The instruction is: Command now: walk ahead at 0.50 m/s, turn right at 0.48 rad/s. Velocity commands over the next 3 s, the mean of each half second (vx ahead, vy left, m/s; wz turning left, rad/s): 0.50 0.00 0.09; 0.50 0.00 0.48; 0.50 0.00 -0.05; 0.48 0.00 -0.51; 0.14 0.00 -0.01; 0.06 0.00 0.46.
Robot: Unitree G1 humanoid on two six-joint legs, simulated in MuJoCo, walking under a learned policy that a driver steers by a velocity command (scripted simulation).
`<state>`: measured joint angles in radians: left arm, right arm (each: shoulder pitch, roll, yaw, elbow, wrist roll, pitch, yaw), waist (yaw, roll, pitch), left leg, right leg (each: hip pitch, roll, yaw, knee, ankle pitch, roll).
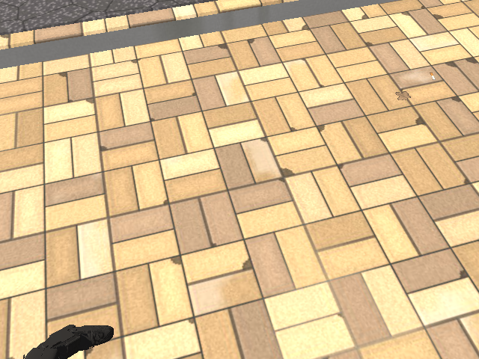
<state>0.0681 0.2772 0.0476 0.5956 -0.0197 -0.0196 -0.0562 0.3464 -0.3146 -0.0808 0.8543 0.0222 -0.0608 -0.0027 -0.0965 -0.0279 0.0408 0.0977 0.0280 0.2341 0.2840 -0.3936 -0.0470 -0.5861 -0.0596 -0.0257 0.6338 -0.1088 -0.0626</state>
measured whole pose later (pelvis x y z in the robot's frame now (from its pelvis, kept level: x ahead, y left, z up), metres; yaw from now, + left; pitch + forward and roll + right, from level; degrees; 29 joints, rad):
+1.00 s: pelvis +0.56 +0.05 +0.01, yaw +22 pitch +2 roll +1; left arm 0.05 0.28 0.03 0.69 0.00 -0.10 -0.02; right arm 0.33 -0.29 -0.06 0.74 0.02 -0.04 -0.01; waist -0.08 -0.04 0.02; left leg -0.08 -0.11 -0.16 0.38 -0.33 0.07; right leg -0.58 -0.04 0.07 0.52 0.06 0.04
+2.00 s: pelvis +1.06 +0.20 +0.00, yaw +0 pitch +2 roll +3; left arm 0.08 0.28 0.06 0.62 -0.01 -0.02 -0.06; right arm 0.32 -0.30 -0.08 0.84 0.02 -0.06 -0.01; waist -0.09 -0.03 0.05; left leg 0.07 0.03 0.23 0.31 -0.38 -0.04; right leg -0.60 -0.06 -0.02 0.63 -0.07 -0.05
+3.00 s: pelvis +1.20 +0.17 +0.01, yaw +20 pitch +1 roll +0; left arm 0.18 0.28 0.05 0.81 0.05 0.00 0.01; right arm 0.18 -0.33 -0.08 0.74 -0.03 0.05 0.01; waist 0.00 0.04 0.01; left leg -0.37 -0.13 -0.19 0.78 -0.43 0.05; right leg -0.23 0.04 0.06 0.46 -0.25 -0.02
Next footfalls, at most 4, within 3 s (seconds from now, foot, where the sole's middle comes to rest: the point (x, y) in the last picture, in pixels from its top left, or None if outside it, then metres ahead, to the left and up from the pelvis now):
0.04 right None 0.19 -0.11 -0.76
0.60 left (192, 352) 0.48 0.12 -0.76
1.06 right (224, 240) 0.81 0.01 -0.76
1.54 left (126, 212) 0.95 0.32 -0.76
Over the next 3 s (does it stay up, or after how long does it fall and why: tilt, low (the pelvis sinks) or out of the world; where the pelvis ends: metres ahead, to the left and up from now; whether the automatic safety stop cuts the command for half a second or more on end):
stays up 1.20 0.17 0.01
